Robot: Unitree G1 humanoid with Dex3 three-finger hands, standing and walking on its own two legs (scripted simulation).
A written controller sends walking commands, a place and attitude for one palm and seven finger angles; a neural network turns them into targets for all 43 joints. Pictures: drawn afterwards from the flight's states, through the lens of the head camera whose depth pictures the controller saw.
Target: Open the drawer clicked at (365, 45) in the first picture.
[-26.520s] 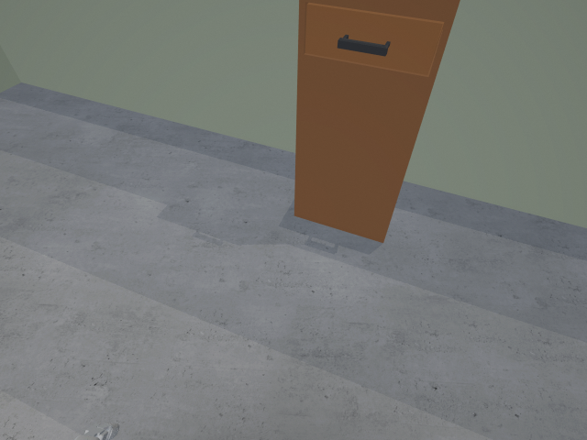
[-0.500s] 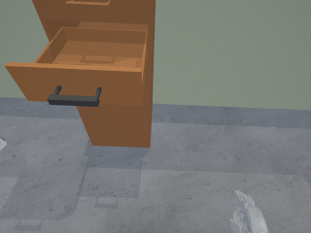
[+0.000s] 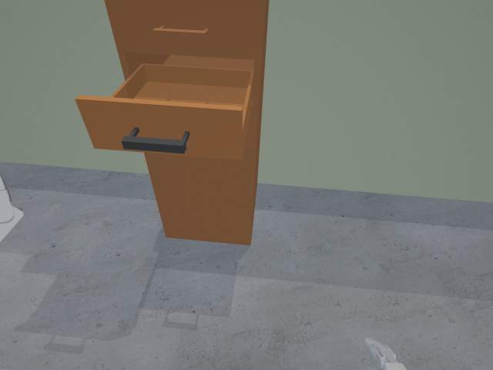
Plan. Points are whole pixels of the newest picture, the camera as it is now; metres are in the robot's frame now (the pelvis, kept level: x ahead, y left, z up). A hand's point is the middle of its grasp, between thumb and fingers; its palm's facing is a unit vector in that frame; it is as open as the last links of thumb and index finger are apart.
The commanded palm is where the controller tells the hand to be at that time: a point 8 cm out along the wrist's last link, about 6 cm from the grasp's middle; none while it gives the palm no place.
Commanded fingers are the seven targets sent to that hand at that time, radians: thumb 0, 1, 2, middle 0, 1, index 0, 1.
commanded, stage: stop stepping back and stand still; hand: left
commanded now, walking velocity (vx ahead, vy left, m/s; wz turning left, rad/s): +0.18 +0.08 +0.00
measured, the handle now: (157, 139) +0.59 +0.24 +0.08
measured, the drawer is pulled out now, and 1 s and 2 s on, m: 0.30 0.30 0.30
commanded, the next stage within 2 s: let the arm hang, fingers relaxed in 0.22 s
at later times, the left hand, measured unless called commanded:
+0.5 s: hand (112, 356) +0.17 +0.23 -0.06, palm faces +0.15 -0.92 -0.37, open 7.4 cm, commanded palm none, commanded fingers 0.00 0.90 0.90 -0.20 -0.30 -0.20 -0.30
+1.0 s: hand out of the picture -0.02 +0.19 -0.16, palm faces +0.08 -0.96 -0.25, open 7.4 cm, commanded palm none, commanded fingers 0.00 0.90 0.90 -0.20 -0.30 -0.20 -0.30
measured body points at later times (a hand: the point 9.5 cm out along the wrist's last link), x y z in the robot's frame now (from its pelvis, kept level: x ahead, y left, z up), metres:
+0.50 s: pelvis -0.01 +0.00 -0.02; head -0.04 -0.03 +0.43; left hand +0.16 +0.28 -0.03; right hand +0.12 -0.23 -0.15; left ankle +0.03 +0.12 -0.73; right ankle +0.03 -0.10 -0.74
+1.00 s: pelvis +0.01 +0.00 +0.00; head +0.03 -0.02 +0.45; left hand -0.02 +0.24 -0.14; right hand +0.02 -0.22 -0.16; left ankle +0.03 +0.12 -0.74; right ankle +0.03 -0.10 -0.74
